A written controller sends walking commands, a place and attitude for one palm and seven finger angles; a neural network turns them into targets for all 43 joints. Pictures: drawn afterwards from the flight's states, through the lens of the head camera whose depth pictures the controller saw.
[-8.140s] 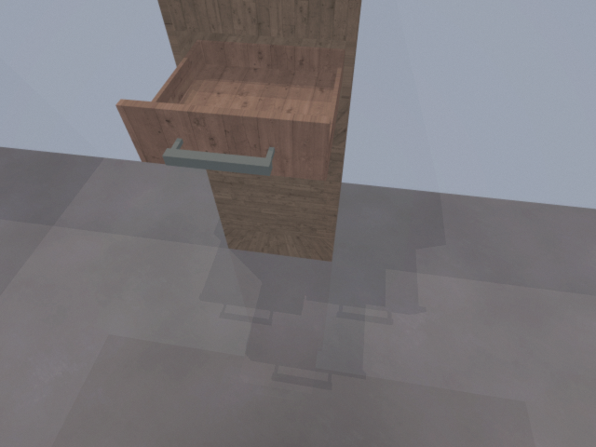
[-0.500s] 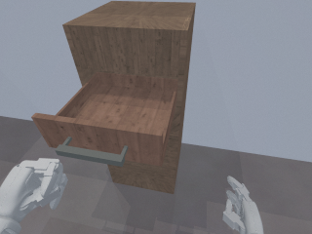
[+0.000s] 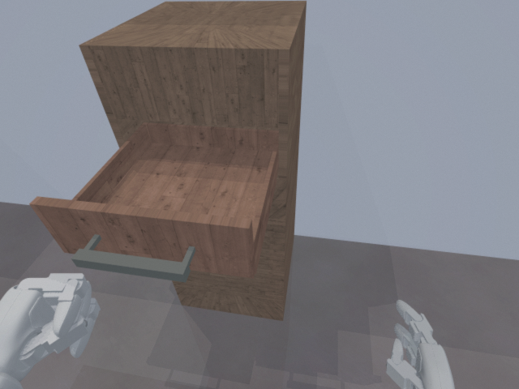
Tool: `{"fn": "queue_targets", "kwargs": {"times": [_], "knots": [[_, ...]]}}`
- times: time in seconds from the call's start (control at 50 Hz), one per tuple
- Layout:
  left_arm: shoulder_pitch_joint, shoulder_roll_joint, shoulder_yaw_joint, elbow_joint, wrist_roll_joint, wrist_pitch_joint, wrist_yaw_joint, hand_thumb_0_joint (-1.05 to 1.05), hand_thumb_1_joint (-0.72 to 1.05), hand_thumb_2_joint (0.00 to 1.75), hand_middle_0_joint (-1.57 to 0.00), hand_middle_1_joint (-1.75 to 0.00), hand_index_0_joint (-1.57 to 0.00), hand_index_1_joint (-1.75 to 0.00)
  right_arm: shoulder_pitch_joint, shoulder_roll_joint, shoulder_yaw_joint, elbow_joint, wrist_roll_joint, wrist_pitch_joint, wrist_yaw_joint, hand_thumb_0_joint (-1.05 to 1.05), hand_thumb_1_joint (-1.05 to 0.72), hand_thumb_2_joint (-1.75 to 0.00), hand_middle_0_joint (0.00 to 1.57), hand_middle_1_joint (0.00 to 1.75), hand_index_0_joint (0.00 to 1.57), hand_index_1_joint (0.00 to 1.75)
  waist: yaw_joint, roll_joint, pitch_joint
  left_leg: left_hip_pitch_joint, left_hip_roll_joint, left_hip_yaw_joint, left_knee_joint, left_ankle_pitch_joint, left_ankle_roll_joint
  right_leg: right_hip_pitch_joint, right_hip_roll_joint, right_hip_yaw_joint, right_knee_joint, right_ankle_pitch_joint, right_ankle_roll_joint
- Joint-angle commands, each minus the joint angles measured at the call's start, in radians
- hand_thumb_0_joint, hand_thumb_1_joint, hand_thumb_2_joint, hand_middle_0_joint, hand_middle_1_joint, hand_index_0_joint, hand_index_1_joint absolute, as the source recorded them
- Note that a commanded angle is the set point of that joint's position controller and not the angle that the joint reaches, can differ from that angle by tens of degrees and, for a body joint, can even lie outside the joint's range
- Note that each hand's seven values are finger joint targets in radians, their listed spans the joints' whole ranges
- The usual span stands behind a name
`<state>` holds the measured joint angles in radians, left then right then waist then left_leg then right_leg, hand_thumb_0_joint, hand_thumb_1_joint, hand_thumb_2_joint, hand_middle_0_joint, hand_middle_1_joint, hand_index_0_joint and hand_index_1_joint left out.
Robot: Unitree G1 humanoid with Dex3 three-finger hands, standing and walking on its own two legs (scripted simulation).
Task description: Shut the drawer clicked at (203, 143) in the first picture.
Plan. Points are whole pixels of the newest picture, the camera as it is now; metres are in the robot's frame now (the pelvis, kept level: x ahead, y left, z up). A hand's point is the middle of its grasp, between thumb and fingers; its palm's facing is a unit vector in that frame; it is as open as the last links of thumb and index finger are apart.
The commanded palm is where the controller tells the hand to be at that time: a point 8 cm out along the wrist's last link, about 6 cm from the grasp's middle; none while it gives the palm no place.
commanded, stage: bring the fist close to the handle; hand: left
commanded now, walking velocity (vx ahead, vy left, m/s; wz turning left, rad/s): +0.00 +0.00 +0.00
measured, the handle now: (136, 255) +0.31 +0.25 +0.05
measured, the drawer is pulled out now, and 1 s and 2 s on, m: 0.30 0.30 0.27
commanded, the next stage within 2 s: push the drawer shut in 1.30 s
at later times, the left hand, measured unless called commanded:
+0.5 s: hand (118, 318) +0.18 +0.21 +0.10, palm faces -0.01 -1.00 -0.10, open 3.3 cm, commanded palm +0.14 +0.27 +0.09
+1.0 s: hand (144, 310) +0.22 +0.20 +0.05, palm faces -0.04 -1.00 -0.08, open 3.3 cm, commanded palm +0.18 +0.26 +0.06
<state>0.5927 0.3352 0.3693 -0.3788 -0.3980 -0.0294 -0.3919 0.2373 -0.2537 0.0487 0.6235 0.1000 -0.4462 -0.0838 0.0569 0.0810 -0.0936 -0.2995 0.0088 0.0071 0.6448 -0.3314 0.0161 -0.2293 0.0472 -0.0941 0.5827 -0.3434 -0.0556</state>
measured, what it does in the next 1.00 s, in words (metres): stands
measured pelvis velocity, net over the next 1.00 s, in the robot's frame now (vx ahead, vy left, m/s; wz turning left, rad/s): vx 0.00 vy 0.01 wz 0.01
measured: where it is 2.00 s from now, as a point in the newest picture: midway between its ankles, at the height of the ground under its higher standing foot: outside the picture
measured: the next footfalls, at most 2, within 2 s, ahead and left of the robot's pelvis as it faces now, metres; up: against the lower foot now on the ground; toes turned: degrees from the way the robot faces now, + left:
none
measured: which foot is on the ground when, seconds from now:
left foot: down 0.00-1.00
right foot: down 0.00-1.00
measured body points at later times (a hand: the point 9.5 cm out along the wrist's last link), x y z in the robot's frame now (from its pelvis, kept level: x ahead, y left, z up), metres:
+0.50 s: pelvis +0.00 +0.00 -0.01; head -0.01 -0.02 +0.44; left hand +0.18 +0.26 +0.10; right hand +0.19 -0.24 -0.06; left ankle +0.01 +0.11 -0.73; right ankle -0.02 -0.08 -0.73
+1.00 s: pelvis +0.00 +0.01 -0.02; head +0.02 +0.00 +0.43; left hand +0.21 +0.26 +0.06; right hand +0.17 -0.23 -0.10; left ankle +0.01 +0.11 -0.73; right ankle -0.02 -0.08 -0.73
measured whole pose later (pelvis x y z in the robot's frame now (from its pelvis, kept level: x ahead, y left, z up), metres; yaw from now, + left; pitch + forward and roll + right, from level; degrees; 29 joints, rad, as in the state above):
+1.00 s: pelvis +0.00 +0.01 -0.02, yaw +0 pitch +7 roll -1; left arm 0.37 0.25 0.20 -0.05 -0.29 -0.29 -0.31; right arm 0.25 -0.25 0.02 0.61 0.04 -0.30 -0.05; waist -0.01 0.05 -0.09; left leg -0.56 -0.01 0.01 0.83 -0.40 0.03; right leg -0.50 0.02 -0.10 0.80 -0.43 -0.04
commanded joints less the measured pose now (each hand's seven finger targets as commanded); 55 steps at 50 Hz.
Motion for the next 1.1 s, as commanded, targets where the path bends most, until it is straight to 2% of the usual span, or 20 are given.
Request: {"fn": "queue_targets", "kwargs": {"times": [0.0, 0.04, 0.08, 0.1, 0.22, 0.26, 0.28, 0.32, 0.36, 0.44, 0.46, 0.66, 0.68, 0.76, 0.84, 0.9, 0.94, 1.0, 1.04, 1.08], "knots": [[-0.055, 0.142, 0.096, -0.138, -0.022, -0.075, 0.001, 0.0, 0.9, 0.9, -1.4, -1.6, -1.4, -1.6, -0.158, -0.108, -0.045, -0.173, -0.004, -0.058, -0.005, 0.0, -0.9, -0.9, 0.2, 0.3, 0.2, 0.3, 0.001, -0.071, 0.019, 0.037, -0.011, -0.052, -0.071, 0.165, 0.016, -0.102, -0.036, 0.099, -0.126, 0.181, 0.06], [-0.07, 0.173, 0.116, -0.135, -0.009, -0.093, 0.005, 0.0, 0.9, 0.9, -1.4, -1.6, -1.4, -1.6, -0.156, -0.111, -0.047, -0.161, -0.009, -0.052, -0.005, 0.0, -0.9, -0.9, 0.2, 0.3, 0.2, 0.3, 0.001, -0.044, 0.008, 0.029, -0.013, -0.05, -0.06, 0.169, 0.016, -0.095, -0.04, 0.108, -0.127, 0.185, 0.059], [-0.084, 0.169, 0.105, -0.123, -0.001, -0.115, 0.001, 0.0, 0.9, 0.9, -1.4, -1.6, -1.4, -1.6, -0.147, -0.109, -0.051, -0.164, -0.012, -0.049, -0.006, 0.0, -0.9, -0.9, 0.2, 0.3, 0.2, 0.3, -0.006, -0.056, -0.006, 0.03, -0.013, -0.049, -0.058, 0.174, 0.018, -0.096, -0.04, 0.102, -0.117, 0.186, 0.058], [-0.095, 0.15, 0.084, -0.126, -0.005, -0.128, -0.005, 0.0, 0.9, 0.9, -1.4, -1.6, -1.4, -1.6, -0.149, -0.109, -0.046, -0.166, -0.015, -0.052, -0.005, 0.0, -0.9, -0.9, 0.2, 0.3, 0.2, 0.3, -0.01, -0.032, -0.004, 0.03, -0.015, -0.049, -0.053, 0.176, 0.019, -0.1, -0.046, 0.107, -0.114, 0.198, 0.058], [-0.13, 0.16, 0.087, -0.031, -0.002, -0.165, -0.014, 0.0, 0.9, 0.9, -1.4, -1.6, -1.4, -1.6, -0.141, -0.115, -0.054, -0.151, -0.018, -0.044, -0.009, 0.0, -0.9, -0.9, 0.2, 0.3, 0.2, 0.3, -0.019, -0.063, 0.008, -0.006, -0.014, -0.052, -0.037, 0.153, 0.018, -0.118, -0.051, 0.12, -0.113, 0.168, 0.061], [-0.154, 0.141, 0.061, -0.034, 0.004, -0.177, -0.015, 0.0, 0.9, 0.9, -1.4, -1.6, -1.4, -1.6, -0.143, -0.116, -0.053, -0.151, -0.023, -0.039, -0.007, 0.0, -0.9, -0.9, 0.2, 0.3, 0.2, 0.3, -0.022, -0.02, 0.003, -0.002, -0.017, -0.048, -0.035, 0.156, 0.019, -0.118, -0.055, 0.12, -0.109, 0.157, 0.056], [-0.143, 0.151, 0.074, -0.012, 0.006, -0.178, -0.011, 0.0, 0.9, 0.9, -1.4, -1.6, -1.4, -1.6, -0.138, -0.116, -0.057, -0.151, -0.023, -0.036, -0.007, 0.0, -0.9, -0.9, 0.2, 0.3, 0.2, 0.3, -0.02, -0.06, -0.01, -0.008, -0.016, -0.051, -0.037, 0.162, 0.019, -0.111, -0.053, 0.111, -0.103, 0.165, 0.055], [-0.145, 0.121, 0.041, -0.016, 0.008, -0.188, -0.014, 0.0, 0.9, 0.9, -1.4, -1.6, -1.4, -1.6, -0.139, -0.116, -0.057, -0.156, -0.024, -0.035, -0.003, 0.0, -0.9, -0.9, 0.2, 0.3, 0.2, 0.3, -0.022, -0.03, -0.017, -0.005, -0.019, -0.045, -0.034, 0.171, 0.02, -0.115, -0.053, 0.103, -0.09, 0.183, 0.054], [-0.163, 0.108, 0.017, -0.016, 0.018, -0.196, -0.005, 0.0, 0.9, 0.9, -1.4, -1.6, -1.4, -1.6, -0.131, -0.119, -0.062, -0.155, -0.029, -0.032, 0.001, 0.0, -0.9, -0.9, 0.2, 0.3, 0.2, 0.3, -0.028, -0.051, -0.021, -0.01, -0.019, -0.045, -0.034, 0.169, 0.022, -0.125, -0.048, 0.09, -0.08, 0.174, 0.052], [-0.164, 0.105, 0.01, 0.008, 0.039, -0.213, 0.024, 0.0, 0.9, 0.9, -1.4, -1.6, -1.4, -1.6, -0.121, -0.118, -0.071, -0.146, -0.036, -0.022, 0.007, 0.0, -0.9, -0.9, 0.2, 0.3, 0.2, 0.3, -0.029, -0.036, -0.029, -0.018, -0.018, -0.044, -0.026, 0.176, 0.023, -0.142, -0.046, 0.076, -0.058, 0.178, 0.047], [-0.138, 0.1, 0.015, 0.019, 0.042, -0.216, 0.032, 0.0, 0.9, 0.9, -1.4, -1.6, -1.4, -1.6, -0.113, -0.116, -0.076, -0.148, -0.037, -0.015, 0.009, 0.0, -0.9, -0.9, 0.2, 0.3, 0.2, 0.3, -0.027, -0.065, -0.045, -0.024, -0.019, -0.043, -0.027, 0.183, 0.022, -0.138, -0.045, 0.07, -0.05, 0.185, 0.048], [-0.158, 0.046, -0.06, 0.031, 0.076, -0.275, 0.07, 0.0, 0.9, 0.9, -1.4, -1.6, -1.4, -1.6, -0.093, -0.116, -0.085, -0.159, -0.049, 0.03, 0.025, 0.0, -0.9, -0.9, 0.2, 0.3, 0.2, 0.3, -0.05, -0.047, -0.078, -0.056, -0.016, -0.045, 0.01, 0.195, 0.019, -0.197, -0.041, 0.041, 0.023, 0.193, 0.044], [-0.175, 0.068, -0.036, 0.056, 0.078, -0.278, 0.074, 0.0, 0.9, 0.9, -1.4, -1.6, -1.4, -1.6, -0.087, -0.119, -0.089, -0.153, -0.049, 0.038, 0.024, 0.0, -0.9, -0.9, 0.2, 0.3, 0.2, 0.3, -0.054, -0.069, -0.074, -0.072, -0.015, -0.045, 0.017, 0.186, 0.018, -0.202, -0.041, 0.043, 0.026, 0.186, 0.045], [-0.227, 0.044, -0.078, 0.072, 0.083, -0.305, 0.074, 0.0, 0.9, 0.9, -1.4, -1.6, -1.4, -1.6, -0.079, -0.125, -0.086, -0.158, -0.051, 0.055, 0.024, 0.0, -0.9, -0.9, 0.2, 0.3, 0.2, 0.3, -0.07, -0.05, -0.082, -0.089, -0.014, -0.05, 0.034, 0.147, 0.017, -0.244, -0.041, 0.042, 0.049, 0.134, 0.044], [-0.287, 0.073, -0.06, 0.116, 0.086, -0.323, 0.077, 0.0, 0.9, 0.9, -1.4, -1.6, -1.4, -1.6, -0.068, -0.134, -0.084, -0.158, -0.055, 0.076, 0.02, 0.0, -0.9, -0.9, 0.2, 0.3, 0.2, 0.3, -0.074, -0.075, -0.106, -0.123, -0.013, -0.055, 0.057, 0.141, 0.018, -0.252, -0.041, 0.046, 0.072, 0.125, 0.044], [-0.303, 0.052, -0.088, 0.116, 0.083, -0.332, 0.072, 0.0, 0.9, 0.9, -1.4, -1.6, -1.4, -1.6, -0.067, -0.13, -0.081, -0.177, -0.052, 0.085, 0.024, 0.0, -0.9, -0.9, 0.2, 0.3, 0.2, 0.3, -0.069, -0.029, -0.136, -0.117, -0.011, -0.056, 0.062, 0.144, 0.014, -0.261, -0.042, 0.042, 0.091, 0.126, 0.04], [-0.299, 0.072, -0.078, 0.104, 0.09, -0.331, 0.083, 0.0, 0.9, 0.9, -1.4, -1.6, -1.4, -1.6, -0.067, -0.129, -0.08, -0.178, -0.052, 0.09, 0.025, 0.0, -0.9, -0.9, 0.2, 0.3, 0.2, 0.3, -0.066, -0.018, -0.152, -0.111, -0.007, -0.058, 0.065, 0.166, 0.016, -0.247, -0.041, 0.045, 0.094, 0.143, 0.038], [-0.248, 0.057, -0.078, 0.102, 0.087, -0.316, 0.096, 0.0, 0.9, 0.9, -1.4, -1.6, -1.4, -1.6, -0.065, -0.123, -0.084, -0.193, -0.051, 0.099, 0.031, 0.0, -0.9, -0.9, 0.2, 0.3, 0.2, 0.3, -0.057, -0.04, -0.169, -0.11, -0.005, -0.058, 0.064, 0.204, 0.013, -0.232, -0.042, 0.036, 0.105, 0.187, 0.04], [-0.235, 0.079, -0.047, 0.135, 0.09, -0.302, 0.109, 0.0, 0.9, 0.9, -1.4, -1.6, -1.4, -1.6, -0.066, -0.123, -0.086, -0.183, -0.05, 0.117, 0.031, 0.0, -0.9, -0.9, 0.2, 0.3, 0.2, 0.3, -0.06, -0.06, -0.133, -0.138, -0.004, -0.054, 0.062, 0.185, 0.013, -0.232, -0.04, 0.037, 0.095, 0.171, 0.04], [-0.225, 0.06, -0.064, 0.109, 0.085, -0.298, 0.108, 0.0, 0.9, 0.9, -1.4, -1.6, -1.4, -1.6, -0.07, -0.12, -0.085, -0.202, -0.048, 0.125, 0.033, 0.0, -0.9, -0.9, 0.2, 0.3, 0.2, 0.3, -0.058, -0.037, -0.137, -0.135, -0.005, -0.05, 0.059, 0.183, 0.011, -0.237, -0.041, 0.036, 0.099, 0.173, 0.041]]}}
